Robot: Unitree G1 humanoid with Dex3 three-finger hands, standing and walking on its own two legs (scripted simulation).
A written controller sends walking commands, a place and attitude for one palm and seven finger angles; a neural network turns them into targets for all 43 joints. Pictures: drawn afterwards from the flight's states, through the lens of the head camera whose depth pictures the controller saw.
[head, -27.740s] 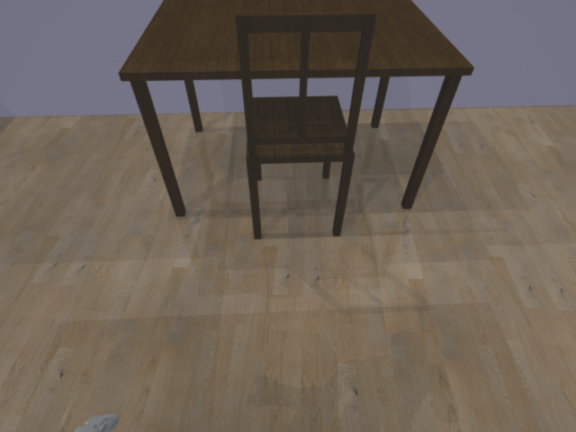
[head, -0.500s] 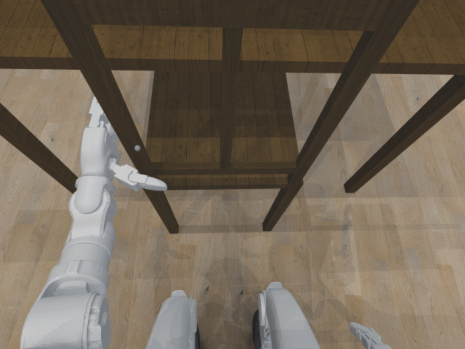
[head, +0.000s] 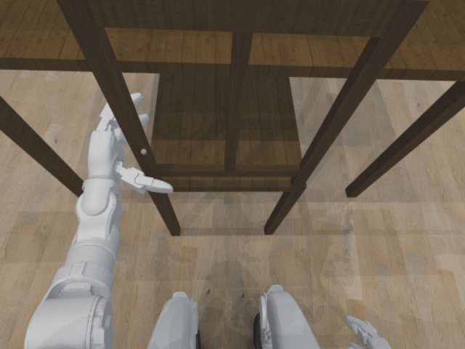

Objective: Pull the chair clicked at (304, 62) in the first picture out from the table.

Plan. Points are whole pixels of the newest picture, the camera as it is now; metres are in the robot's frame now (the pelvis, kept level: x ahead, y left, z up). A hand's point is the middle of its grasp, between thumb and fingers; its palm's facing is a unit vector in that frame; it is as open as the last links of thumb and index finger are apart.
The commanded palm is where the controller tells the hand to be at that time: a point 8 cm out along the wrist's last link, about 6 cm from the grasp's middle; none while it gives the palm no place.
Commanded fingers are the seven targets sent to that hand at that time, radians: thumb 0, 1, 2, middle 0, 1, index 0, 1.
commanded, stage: hook a spindle and tug to test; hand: left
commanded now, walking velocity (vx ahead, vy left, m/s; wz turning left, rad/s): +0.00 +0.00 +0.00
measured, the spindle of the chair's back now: (234, 119) +0.48 -0.01 +0.07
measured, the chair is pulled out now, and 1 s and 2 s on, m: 0.00 0.02 0.10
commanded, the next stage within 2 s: step backward, pulling the chair out in 1.12 s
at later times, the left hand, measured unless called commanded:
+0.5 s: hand (144, 148) +0.45 +0.15 +0.02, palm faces -0.02 -1.00 -0.03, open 5.7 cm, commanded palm +0.42 +0.19 +0.02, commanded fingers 0.00 0.90 0.90 -0.50 -1.45 -0.50 -1.45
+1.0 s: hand (148, 164) +0.42 +0.14 +0.02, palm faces -0.01 -1.00 -0.03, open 5.8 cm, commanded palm +0.39 +0.19 +0.02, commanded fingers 0.00 0.90 0.90 -0.50 -1.45 -0.50 -1.45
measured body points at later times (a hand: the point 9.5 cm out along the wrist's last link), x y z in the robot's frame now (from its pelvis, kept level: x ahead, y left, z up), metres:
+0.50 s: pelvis +0.00 +0.00 +0.00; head +0.15 +0.01 +0.42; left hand +0.44 +0.20 +0.02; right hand +0.09 -0.26 -0.12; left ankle +0.02 +0.11 -0.62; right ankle +0.05 -0.14 -0.62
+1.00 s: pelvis +0.02 -0.01 +0.01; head +0.15 +0.01 +0.44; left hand +0.41 +0.19 +0.02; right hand +0.13 -0.26 -0.11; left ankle +0.02 +0.11 -0.62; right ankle +0.05 -0.14 -0.62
